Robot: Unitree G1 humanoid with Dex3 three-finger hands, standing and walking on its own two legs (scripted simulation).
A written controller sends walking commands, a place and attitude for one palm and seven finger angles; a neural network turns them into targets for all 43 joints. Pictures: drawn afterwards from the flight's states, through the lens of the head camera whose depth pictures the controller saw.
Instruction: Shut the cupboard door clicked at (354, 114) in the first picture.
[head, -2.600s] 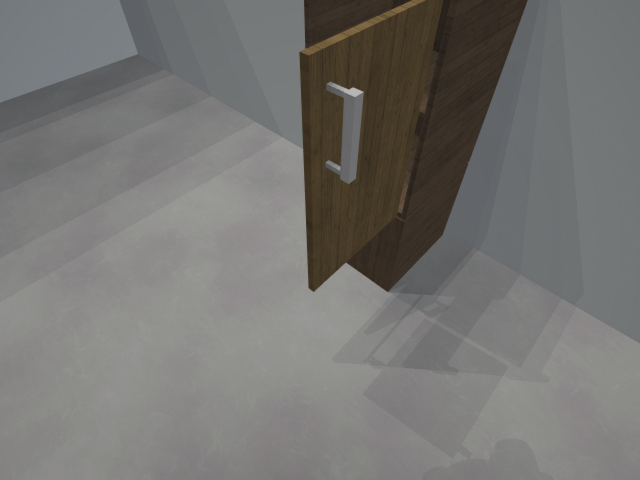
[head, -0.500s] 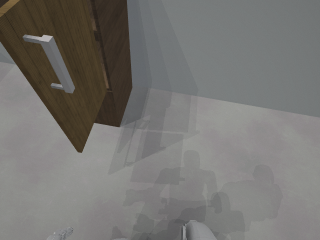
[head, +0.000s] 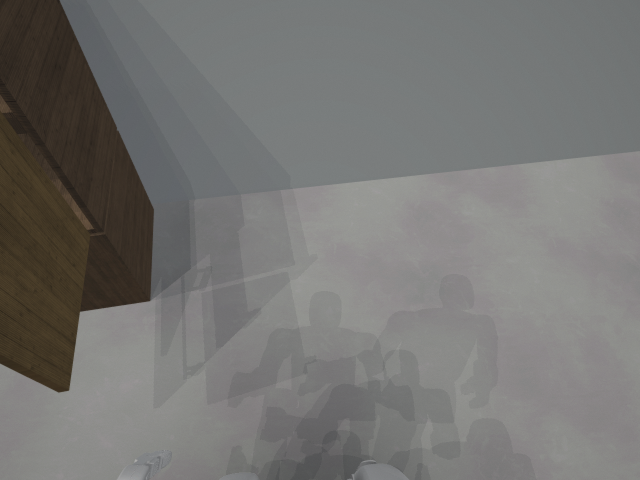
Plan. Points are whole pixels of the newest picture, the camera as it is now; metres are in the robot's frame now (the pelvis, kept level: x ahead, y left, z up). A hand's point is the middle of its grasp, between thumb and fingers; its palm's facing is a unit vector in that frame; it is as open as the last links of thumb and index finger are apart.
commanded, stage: walk around to get in front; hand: left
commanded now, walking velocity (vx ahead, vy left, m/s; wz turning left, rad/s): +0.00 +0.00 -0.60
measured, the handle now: out of the picture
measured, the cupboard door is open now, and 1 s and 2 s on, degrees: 91 91 91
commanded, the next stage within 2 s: none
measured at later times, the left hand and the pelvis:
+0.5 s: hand (222, 460) +0.16 +0.14 -0.15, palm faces -0.29 -0.92 -0.25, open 7.4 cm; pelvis +0.01 -0.03 +0.01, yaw -18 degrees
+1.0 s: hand (283, 389) +0.25 +0.06 -0.15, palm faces -0.59 -0.77 -0.25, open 7.4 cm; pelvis +0.03 -0.04 +0.00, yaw -37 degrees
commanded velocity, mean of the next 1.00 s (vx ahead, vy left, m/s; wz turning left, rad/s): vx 0.00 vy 0.00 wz -0.60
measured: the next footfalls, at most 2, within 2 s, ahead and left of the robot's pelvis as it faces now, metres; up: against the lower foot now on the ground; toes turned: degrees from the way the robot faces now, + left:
right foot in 0.32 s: +0.03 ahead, -0.16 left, +0.00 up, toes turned -17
left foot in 0.64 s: +0.11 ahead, +0.08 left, +0.00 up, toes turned -20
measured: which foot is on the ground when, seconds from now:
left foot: down 0.00-0.30, up 0.32-0.62, down 0.64-1.00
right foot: up 0.00-0.30, down 0.32-0.64, up 0.66-0.98, down 1.00-1.00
